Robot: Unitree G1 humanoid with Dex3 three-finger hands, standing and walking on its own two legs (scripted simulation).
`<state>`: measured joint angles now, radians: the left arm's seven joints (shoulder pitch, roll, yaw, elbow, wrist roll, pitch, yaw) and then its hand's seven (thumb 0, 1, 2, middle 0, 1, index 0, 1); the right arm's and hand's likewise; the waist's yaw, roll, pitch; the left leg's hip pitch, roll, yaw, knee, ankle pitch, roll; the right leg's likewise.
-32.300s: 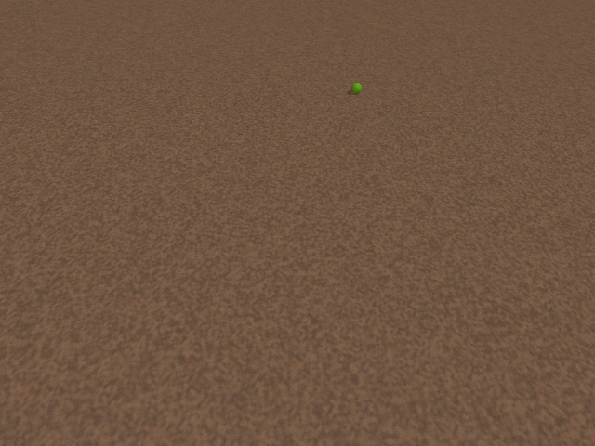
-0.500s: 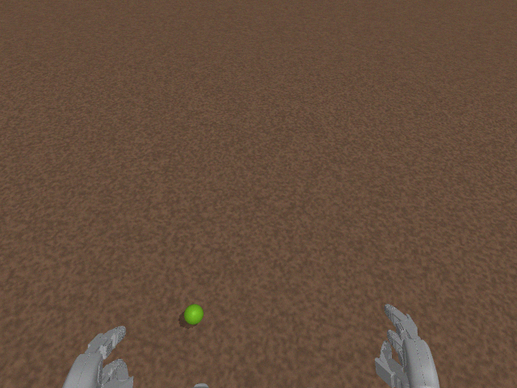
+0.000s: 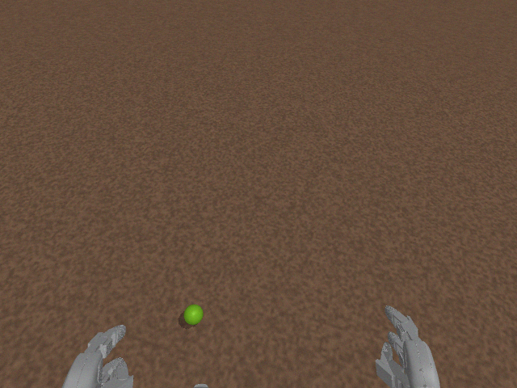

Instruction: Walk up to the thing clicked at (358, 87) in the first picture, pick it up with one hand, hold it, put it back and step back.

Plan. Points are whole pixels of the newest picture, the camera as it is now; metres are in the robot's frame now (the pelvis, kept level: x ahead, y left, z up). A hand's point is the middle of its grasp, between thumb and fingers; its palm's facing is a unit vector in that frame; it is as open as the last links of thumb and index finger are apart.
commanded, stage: home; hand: left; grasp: from above
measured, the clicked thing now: (193, 314) +0.48 +0.19 -0.68
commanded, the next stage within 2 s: stand in 0.46 s
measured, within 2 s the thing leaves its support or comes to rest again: neither
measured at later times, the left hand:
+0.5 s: hand out of the picture +0.16 +0.18 -0.05, palm faces +0.05 -0.98 -0.20, open 7.4 cm
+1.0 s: hand out of the picture +0.04 +0.25 -0.11, palm faces +0.05 -0.94 -0.33, open 7.4 cm
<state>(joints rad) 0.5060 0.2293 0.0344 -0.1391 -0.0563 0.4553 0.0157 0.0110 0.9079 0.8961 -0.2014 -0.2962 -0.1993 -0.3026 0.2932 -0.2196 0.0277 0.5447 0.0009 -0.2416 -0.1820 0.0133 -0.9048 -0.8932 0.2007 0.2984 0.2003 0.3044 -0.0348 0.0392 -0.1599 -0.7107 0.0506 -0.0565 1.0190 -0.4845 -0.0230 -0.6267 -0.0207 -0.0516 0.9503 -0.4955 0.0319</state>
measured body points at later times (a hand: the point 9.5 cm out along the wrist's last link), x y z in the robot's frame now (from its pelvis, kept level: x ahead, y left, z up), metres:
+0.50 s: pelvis +0.00 +0.00 +0.00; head +0.01 +0.01 +0.45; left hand +0.15 +0.24 -0.03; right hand +0.15 -0.24 -0.06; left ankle +0.01 +0.13 -0.68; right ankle -0.01 -0.14 -0.68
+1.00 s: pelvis -0.01 +0.01 +0.05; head +0.00 +0.02 +0.49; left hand +0.04 +0.30 -0.09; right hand +0.08 -0.27 -0.08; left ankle +0.01 +0.13 -0.68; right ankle -0.01 -0.14 -0.68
